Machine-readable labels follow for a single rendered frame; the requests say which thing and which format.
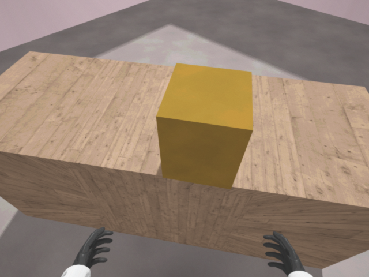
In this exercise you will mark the left robot forearm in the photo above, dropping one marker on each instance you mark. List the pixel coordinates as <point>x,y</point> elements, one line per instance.
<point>77,271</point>

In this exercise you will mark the right robot hand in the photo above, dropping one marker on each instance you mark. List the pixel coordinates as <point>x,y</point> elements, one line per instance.
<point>287,255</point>

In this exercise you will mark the left robot hand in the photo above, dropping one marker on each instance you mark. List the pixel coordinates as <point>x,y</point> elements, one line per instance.
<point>88,251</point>

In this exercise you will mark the pedestal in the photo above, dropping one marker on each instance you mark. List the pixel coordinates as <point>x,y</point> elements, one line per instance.
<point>79,145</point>

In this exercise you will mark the carton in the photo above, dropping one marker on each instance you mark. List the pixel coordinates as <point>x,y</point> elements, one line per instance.
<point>204,124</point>

